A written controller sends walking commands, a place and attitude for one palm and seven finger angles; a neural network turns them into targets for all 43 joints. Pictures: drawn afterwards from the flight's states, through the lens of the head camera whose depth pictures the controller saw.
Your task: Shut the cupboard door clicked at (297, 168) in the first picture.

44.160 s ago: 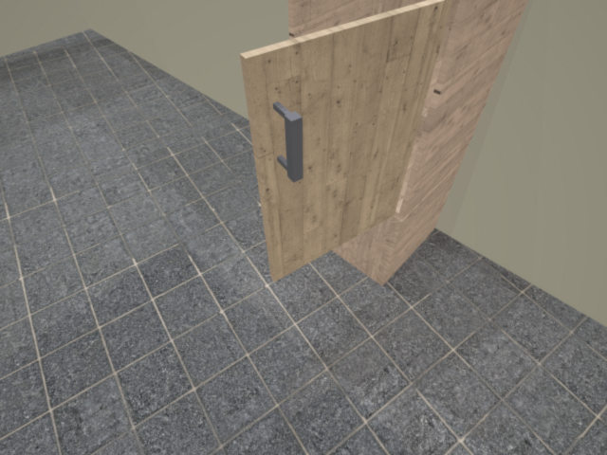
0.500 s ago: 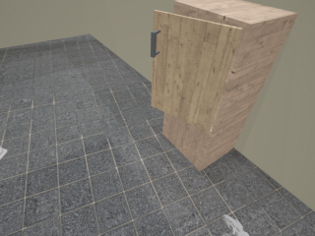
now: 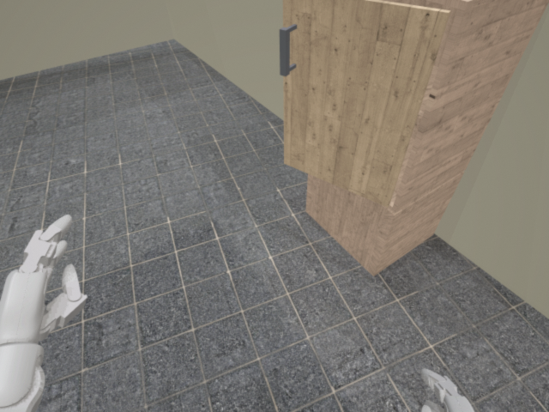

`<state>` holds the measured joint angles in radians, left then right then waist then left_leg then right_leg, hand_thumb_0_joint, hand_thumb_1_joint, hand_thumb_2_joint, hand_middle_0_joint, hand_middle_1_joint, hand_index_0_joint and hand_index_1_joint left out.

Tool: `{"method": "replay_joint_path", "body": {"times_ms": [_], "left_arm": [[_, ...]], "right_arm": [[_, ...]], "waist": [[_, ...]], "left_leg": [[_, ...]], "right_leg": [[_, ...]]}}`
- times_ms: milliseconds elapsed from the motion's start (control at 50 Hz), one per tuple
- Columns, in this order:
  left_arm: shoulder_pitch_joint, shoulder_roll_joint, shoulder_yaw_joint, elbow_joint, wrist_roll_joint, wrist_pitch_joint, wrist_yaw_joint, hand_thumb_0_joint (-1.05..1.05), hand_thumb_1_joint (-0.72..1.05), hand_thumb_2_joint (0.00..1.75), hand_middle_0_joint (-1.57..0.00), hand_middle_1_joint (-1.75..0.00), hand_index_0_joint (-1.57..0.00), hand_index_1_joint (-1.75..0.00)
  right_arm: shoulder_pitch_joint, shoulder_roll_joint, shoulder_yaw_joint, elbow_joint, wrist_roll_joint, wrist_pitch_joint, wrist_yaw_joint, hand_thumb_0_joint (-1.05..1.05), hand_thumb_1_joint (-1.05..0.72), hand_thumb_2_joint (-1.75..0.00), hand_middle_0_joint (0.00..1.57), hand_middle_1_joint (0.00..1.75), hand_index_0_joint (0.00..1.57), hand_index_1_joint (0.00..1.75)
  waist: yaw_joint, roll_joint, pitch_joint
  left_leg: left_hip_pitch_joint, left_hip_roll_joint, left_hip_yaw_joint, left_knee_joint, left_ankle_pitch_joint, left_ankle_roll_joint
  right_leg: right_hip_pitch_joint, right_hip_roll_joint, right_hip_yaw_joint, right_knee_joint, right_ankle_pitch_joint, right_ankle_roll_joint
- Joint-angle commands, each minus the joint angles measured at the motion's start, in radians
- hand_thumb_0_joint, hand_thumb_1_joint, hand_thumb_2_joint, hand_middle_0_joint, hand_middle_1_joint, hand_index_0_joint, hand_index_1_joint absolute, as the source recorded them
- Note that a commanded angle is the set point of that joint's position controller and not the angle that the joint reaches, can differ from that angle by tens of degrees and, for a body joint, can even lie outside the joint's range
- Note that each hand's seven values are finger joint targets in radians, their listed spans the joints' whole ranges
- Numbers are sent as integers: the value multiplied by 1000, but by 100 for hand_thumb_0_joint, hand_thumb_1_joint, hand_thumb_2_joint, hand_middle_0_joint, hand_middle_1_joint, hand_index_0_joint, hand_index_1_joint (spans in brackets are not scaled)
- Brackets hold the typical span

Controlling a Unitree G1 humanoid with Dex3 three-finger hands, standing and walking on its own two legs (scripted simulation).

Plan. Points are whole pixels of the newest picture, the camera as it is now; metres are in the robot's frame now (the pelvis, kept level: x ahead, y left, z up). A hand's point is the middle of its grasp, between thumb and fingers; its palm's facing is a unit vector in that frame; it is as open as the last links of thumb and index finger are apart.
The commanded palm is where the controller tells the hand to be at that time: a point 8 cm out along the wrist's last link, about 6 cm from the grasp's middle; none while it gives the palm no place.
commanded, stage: let the arm hang, fingers relaxed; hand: left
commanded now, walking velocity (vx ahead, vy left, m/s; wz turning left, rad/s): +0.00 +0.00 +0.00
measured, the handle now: (288, 50) +1.02 +0.03 +0.11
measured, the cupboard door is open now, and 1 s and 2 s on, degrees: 20 20 20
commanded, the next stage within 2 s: look to check the result in 1.02 s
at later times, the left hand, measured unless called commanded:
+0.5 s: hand out of the picture -0.03 +0.23 -0.16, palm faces -0.01 -0.96 -0.29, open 7.2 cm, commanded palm none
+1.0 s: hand out of the picture +0.05 +0.21 -0.15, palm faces -0.03 -0.97 -0.25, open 7.4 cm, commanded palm none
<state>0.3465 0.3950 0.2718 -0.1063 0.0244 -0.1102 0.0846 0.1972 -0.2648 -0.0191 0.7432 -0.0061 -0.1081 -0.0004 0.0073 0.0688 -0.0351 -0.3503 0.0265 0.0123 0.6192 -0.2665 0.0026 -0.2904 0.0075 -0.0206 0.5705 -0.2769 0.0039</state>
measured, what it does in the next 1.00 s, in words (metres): stands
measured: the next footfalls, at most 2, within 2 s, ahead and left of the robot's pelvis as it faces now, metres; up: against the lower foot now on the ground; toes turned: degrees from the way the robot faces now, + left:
none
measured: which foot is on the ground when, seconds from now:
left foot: down 0.00-1.00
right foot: down 0.00-1.00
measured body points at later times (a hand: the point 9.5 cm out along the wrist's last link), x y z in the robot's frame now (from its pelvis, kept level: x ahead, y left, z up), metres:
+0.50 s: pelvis -0.02 +0.00 +0.01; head -0.01 +0.01 +0.46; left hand -0.03 +0.28 -0.14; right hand -0.03 -0.25 -0.14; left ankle +0.04 +0.11 -0.73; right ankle +0.01 -0.13 -0.73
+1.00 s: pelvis +0.00 +0.00 +0.02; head +0.00 +0.01 +0.47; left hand +0.06 +0.26 -0.13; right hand +0.04 -0.27 -0.13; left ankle +0.04 +0.11 -0.73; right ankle +0.01 -0.13 -0.73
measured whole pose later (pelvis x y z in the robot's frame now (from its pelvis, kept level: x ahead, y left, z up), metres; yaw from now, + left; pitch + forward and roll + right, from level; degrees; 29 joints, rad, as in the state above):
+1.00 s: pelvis +0.00 +0.00 +0.02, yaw -1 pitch -2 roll +0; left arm 0.19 0.25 0.02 1.10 0.02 -0.01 0.01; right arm 0.21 -0.26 -0.03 1.08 -0.02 -0.01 -0.01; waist -0.01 -0.01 0.03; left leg -0.20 0.01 0.05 0.39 -0.16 0.01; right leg -0.17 -0.01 0.01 0.39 -0.18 0.01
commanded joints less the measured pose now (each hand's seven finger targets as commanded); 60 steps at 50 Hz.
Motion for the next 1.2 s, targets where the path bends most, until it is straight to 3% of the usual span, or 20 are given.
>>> {"method": "replay_joint_path", "body": {"times_ms": [0,40,80,100,140,180,200,260,300,340,380,480,600,860,1180], "left_arm": [[-15,-22,-179,339,8,99,-79,0,90,90,-20,-30,-20,-30],[-59,15,-182,448,9,96,-77,0,90,90,-20,-30,-20,-30],[-96,22,-195,566,7,100,-73,0,90,90,-20,-30,-20,-30],[-109,14,-205,621,5,106,-70,0,90,90,-20,-30,-20,-30],[-108,-7,-221,712,0,117,-65,0,90,90,-20,-30,-20,-30],[-77,-22,-226,801,-1,119,-65,0,90,90,-20,-30,-20,-30],[-55,-26,-226,844,-2,117,-66,0,90,90,-20,-30,-20,-30],[-25,-47,-206,916,2,113,-65,0,90,90,-20,-30,-20,-30],[-19,-39,-212,965,-1,110,-68,0,90,90,-20,-30,-20,-30],[-35,-29,-212,1001,-1,106,-70,0,90,90,-20,-30,-20,-30],[-43,-24,-214,1039,-3,104,-70,0,90,90,-20,-30,-20,-30],[-48,-7,-214,1099,-4,102,-68,0,90,90,-20,-30,-20,-30],[-57,4,-212,1138,-3,103,-66,0,90,90,-20,-30,-20,-30],[-110,30,-216,1163,-5,90,-66,0,90,90,-20,-30,-20,-30],[-179,68,-219,1171,-10,81,-68,0,90,90,-20,-30,-20,-30]], "right_arm": [[-9,-169,-46,-44,-7,29,1,0,-90,-90,20,30,20,30],[-9,-168,-38,-35,-13,55,4,0,-90,-90,20,30,20,30],[-6,-152,-29,-5,-21,77,7,0,-90,-90,20,30,20,30],[-5,-138,-21,10,-24,89,7,0,-90,-90,20,30,20,30],[-1,-111,-7,41,-27,102,9,0,-90,-90,20,30,20,30],[-1,-98,-3,73,-28,108,4,0,-90,-90,20,30,20,30],[0,-95,-4,89,-27,108,1,0,-90,-90,20,30,20,30],[30,-96,-22,118,-28,108,-8,0,-90,-90,20,30,20,30],[43,-104,-27,143,-23,110,-11,0,-90,-90,20,30,20,30],[67,-116,-34,161,-19,109,-15,0,-90,-90,20,30,20,30],[87,-116,-36,186,-17,109,-17,0,-90,-90,20,30,20,30],[135,-118,-41,237,-15,111,-18,0,-90,-90,20,30,20,30],[118,-134,-43,272,-15,103,-20,0,-90,-90,20,30,20,30],[37,-156,-38,293,-12,87,-18,0,-90,-90,20,30,20,30],[-39,-198,-31,305,-8,84,-18,0,-90,-90,20,30,20,30]], "waist": [[-24,-265,-69],[-30,-317,-60],[-35,-308,-36],[-38,-272,-12],[-35,-102,22],[-21,47,47],[-13,98,42],[-4,179,10],[0,163,9],[-6,52,39],[-12,-11,69],[-25,-119,106],[-19,-100,121],[-13,-36,97],[-16,-58,31]], "left_leg": [[59,87,-86,-45,325,27],[74,60,-85,-52,256,30],[100,37,-80,-72,159,29],[110,32,-78,-91,113,26],[91,42,-93,-165,27,25],[36,47,-112,-240,-96,26],[23,49,-112,-261,-132,26],[8,66,-131,-311,-208,32],[4,73,-134,-327,-225,34],[15,80,-132,-321,-207,36],[41,74,-124,-307,-181,35],[96,63,-93,-270,-134,38],[89,81,-120,-318,-156,46],[128,84,-107,-353,-49,33],[223,92,-84,-327,165,23]], "right_leg": [[1,-104,79,-35,282,-52],[-5,-126,108,-63,222,-68],[-46,-135,148,-117,76,-73],[-74,-133,157,-147,-10,-70],[-74,-106,148,-159,-120,-53],[-25,-78,137,-158,-119,-47],[6,-72,130,-158,-95,-48],[76,-55,89,-157,-51,-52],[100,-52,83,-165,-35,-52],[82,-59,96,-198,-48,-55],[43,-72,115,-232,-84,-59],[-35,-90,148,-291,-187,-62],[-27,-80,137,-267,-151,-57],[54,-94,129,-262,14,-51],[133,-112,121,-286,165,-46]]}}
